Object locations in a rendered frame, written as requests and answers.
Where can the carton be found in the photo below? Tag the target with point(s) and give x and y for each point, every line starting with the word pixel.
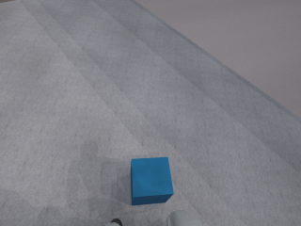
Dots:
pixel 150 180

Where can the right robot thigh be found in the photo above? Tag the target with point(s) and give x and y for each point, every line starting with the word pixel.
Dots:
pixel 181 218

